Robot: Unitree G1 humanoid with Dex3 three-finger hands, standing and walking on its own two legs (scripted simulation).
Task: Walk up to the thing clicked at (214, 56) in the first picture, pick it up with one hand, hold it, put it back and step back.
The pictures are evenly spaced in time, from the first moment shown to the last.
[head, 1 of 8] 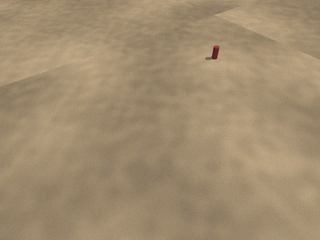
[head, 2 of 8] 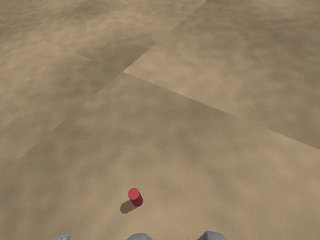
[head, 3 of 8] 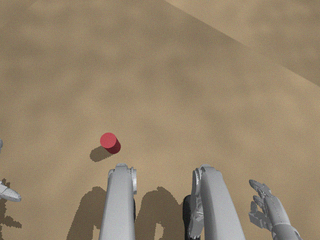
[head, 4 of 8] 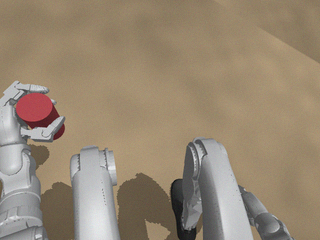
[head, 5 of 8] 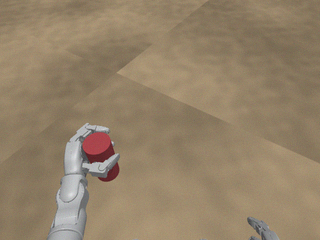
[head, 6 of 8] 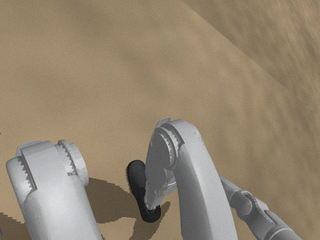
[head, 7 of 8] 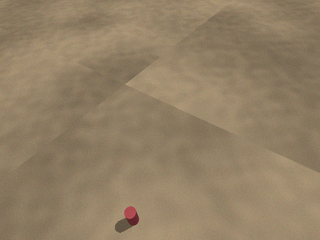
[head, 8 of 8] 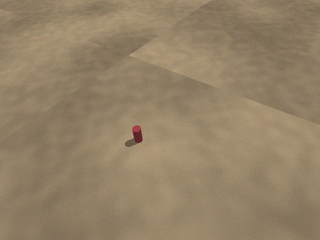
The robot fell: no
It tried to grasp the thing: yes
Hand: left
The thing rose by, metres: 0.69
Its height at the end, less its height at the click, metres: +0.00
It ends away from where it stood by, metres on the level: 0.02
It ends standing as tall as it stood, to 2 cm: yes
